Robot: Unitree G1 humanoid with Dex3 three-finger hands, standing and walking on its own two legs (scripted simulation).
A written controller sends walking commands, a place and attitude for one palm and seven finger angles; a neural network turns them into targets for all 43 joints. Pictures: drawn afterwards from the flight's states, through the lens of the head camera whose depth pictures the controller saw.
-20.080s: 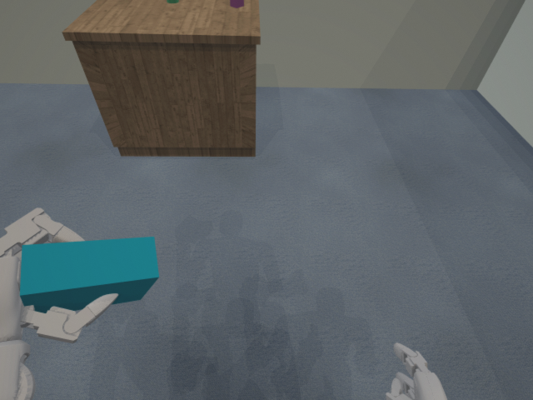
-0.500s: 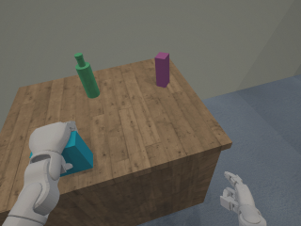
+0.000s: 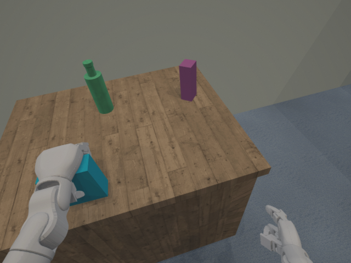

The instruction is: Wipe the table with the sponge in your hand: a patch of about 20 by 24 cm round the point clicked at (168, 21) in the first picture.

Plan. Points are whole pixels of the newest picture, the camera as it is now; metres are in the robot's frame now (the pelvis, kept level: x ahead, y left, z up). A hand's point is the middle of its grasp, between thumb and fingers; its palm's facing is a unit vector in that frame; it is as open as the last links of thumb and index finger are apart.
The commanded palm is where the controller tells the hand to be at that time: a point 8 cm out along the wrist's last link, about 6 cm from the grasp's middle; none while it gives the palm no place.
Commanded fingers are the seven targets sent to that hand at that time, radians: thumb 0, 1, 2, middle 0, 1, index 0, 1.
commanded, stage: move the sponge above the wiping area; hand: left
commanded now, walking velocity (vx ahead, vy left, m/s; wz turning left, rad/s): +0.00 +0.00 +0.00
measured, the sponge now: (79, 186) +0.26 +0.29 +0.03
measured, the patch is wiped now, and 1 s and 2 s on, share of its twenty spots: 0.00 0.00 0.00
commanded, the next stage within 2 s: lower the sponge onto the table in 0.82 s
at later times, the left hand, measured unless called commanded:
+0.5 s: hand (77, 169) +0.28 +0.29 +0.07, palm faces -0.01 -0.07 -1.00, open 9.0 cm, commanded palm +0.25 +0.28 +0.13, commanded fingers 0.00 0.10 1.30 -1.20 -1.60 -1.20 -1.60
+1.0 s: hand (75, 170) +0.27 +0.29 +0.08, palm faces +0.00 -0.08 -1.00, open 9.0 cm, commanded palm +0.25 +0.28 +0.14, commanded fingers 0.00 0.10 1.30 -1.20 -1.60 -1.20 -1.60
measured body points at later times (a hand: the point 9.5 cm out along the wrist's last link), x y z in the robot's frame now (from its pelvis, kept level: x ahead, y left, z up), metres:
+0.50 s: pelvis +0.00 +0.00 +0.00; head +0.00 -0.03 +0.45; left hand +0.28 +0.29 +0.12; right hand +0.23 -0.22 -0.09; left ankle +0.02 +0.12 -0.74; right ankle -0.01 -0.10 -0.74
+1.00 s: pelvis +0.00 +0.00 +0.00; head +0.00 -0.04 +0.45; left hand +0.27 +0.29 +0.13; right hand +0.25 -0.21 -0.09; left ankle +0.02 +0.12 -0.74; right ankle -0.01 -0.10 -0.74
